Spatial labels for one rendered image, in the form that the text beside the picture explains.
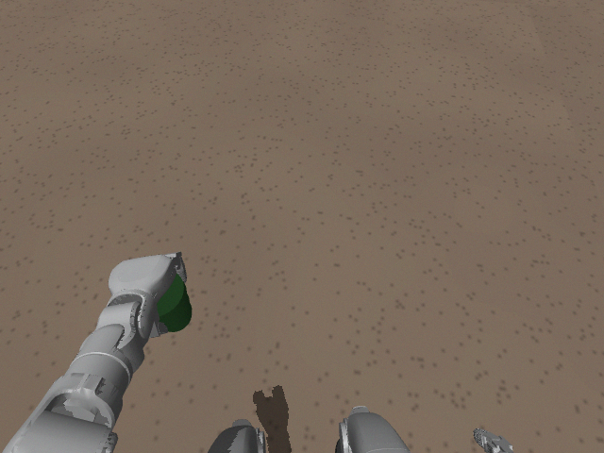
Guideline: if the right robot hand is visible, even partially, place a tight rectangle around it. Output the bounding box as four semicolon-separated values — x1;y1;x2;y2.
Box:
474;428;514;453

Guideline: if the cup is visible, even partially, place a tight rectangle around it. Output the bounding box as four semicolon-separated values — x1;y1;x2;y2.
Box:
157;274;192;332

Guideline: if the left robot hand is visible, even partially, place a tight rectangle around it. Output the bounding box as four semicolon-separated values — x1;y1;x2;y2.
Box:
109;252;187;338

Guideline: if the left robot arm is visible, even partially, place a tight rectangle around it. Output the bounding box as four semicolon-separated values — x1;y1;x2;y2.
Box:
2;289;158;453

